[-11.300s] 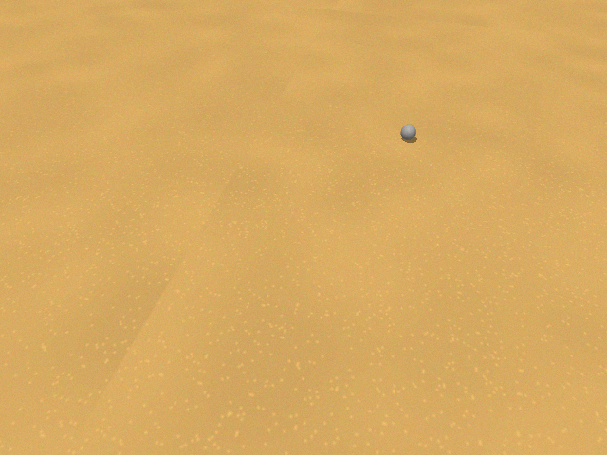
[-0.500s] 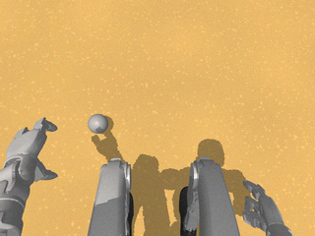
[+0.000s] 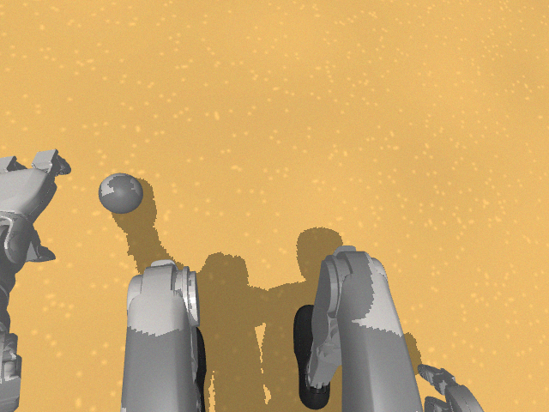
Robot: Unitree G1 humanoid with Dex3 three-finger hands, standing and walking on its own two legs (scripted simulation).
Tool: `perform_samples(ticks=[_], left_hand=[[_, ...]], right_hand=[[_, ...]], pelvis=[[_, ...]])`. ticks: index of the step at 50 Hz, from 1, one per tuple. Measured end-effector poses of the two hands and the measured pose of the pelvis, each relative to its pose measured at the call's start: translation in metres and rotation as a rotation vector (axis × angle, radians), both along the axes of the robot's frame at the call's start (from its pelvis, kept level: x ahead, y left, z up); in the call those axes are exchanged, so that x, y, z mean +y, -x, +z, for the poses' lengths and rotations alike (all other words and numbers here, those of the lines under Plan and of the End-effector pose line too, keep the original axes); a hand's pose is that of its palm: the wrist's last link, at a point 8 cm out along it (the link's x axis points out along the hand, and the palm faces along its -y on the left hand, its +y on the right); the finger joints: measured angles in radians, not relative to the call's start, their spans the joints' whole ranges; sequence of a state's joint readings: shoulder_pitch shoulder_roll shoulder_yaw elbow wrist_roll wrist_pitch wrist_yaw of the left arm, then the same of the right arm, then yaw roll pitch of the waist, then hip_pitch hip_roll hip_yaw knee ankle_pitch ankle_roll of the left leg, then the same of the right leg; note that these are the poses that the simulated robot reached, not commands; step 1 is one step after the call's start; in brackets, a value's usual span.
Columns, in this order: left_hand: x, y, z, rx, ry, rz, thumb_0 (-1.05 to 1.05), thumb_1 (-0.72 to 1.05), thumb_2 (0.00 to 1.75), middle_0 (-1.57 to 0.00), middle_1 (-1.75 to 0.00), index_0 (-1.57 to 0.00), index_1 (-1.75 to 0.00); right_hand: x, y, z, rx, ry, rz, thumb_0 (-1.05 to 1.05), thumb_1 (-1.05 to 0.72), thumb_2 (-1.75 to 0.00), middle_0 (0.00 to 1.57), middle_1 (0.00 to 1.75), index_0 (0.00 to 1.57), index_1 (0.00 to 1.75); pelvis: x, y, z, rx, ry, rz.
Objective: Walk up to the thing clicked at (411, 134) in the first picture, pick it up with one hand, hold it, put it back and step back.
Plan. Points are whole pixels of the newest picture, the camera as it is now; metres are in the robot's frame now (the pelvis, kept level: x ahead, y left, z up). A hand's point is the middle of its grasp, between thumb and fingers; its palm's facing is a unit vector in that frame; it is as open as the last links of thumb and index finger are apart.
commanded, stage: rise first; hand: left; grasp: from above
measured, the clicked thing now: (121, 193) +0.50 +0.27 -0.34
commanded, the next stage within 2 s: approach in 0.98 s
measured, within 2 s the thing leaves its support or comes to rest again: neither
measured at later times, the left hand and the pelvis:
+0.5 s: hand (57, 208) +0.42 +0.33 -0.20, palm faces -0.48 -0.05 -0.88, open 14.1 cm; pelvis +0.01 +0.00 -0.04, yaw -1 degrees
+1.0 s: hand (67, 205) +0.44 +0.32 -0.22, palm faces -0.47 -0.06 -0.88, open 14.1 cm; pelvis +0.01 +0.00 -0.04, yaw -1 degrees
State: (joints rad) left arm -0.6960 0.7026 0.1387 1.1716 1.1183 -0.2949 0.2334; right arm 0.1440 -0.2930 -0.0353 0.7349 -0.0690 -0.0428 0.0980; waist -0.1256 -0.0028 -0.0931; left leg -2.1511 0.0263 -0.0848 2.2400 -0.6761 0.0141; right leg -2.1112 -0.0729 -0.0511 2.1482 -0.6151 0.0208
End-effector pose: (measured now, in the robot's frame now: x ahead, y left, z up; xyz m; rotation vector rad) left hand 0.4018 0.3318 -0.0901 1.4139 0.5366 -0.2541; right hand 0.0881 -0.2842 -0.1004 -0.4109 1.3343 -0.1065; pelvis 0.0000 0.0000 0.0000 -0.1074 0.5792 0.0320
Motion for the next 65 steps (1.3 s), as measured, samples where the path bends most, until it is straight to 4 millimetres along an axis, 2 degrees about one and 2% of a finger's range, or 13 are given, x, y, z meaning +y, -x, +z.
perform_samples(ticks=[9,21,38,57,61,65], left_hand=[[-0.004,-0.016,-0.023,-0.010,-0.040,-0.048,0.00,-0.51,1.00,-0.09,-0.99,-0.08,-0.99],[-0.005,-0.028,-0.042,-0.010,-0.066,-0.088,0.00,-0.50,0.99,-0.10,-0.98,-0.10,-0.98],[-0.007,-0.036,-0.064,-0.022,-0.068,-0.095,0.00,-0.53,1.00,-0.08,-1.02,-0.08,-1.02],[-0.012,-0.042,-0.075,-0.019,-0.068,-0.086,0.00,-0.52,0.99,-0.08,-1.05,-0.08,-1.04],[-0.017,-0.046,-0.079,-0.008,-0.070,-0.103,0.00,-0.53,0.99,-0.08,-1.05,-0.08,-1.05],[-0.032,-0.059,-0.084,-0.019,-0.064,-0.138,0.00,-0.52,0.99,-0.08,-1.06,-0.08,-1.05]], right_hand=[[0.001,0.001,-0.018,0.030,-0.004,0.012,0.00,-0.91,-0.91,0.20,0.30,0.20,0.30],[0.005,0.001,-0.035,0.071,-0.017,0.027,0.00,-0.92,-0.91,0.20,0.30,0.20,0.30],[0.002,0.007,-0.038,0.118,0.002,0.028,0.00,-0.92,-0.91,0.20,0.30,0.20,0.30],[0.004,0.009,-0.044,0.121,-0.009,0.036,0.00,-0.92,-0.91,0.20,0.30,0.20,0.30],[0.004,0.011,-0.046,0.125,-0.010,0.044,0.00,-0.92,-0.90,0.20,0.30,0.20,0.30],[0.004,0.015,-0.046,0.130,-0.002,0.049,0.00,-0.92,-0.90,0.20,0.30,0.20,0.30]], pelvis=[[0.001,-0.002,-0.019,0.003,0.007,0.000],[0.000,-0.006,-0.032,0.010,0.008,-0.004],[0.002,-0.012,-0.041,0.026,0.015,-0.008],[0.002,-0.014,-0.049,0.029,0.016,-0.006],[0.001,-0.014,-0.051,0.027,0.014,-0.007],[0.001,-0.014,-0.054,0.026,0.014,-0.009]])
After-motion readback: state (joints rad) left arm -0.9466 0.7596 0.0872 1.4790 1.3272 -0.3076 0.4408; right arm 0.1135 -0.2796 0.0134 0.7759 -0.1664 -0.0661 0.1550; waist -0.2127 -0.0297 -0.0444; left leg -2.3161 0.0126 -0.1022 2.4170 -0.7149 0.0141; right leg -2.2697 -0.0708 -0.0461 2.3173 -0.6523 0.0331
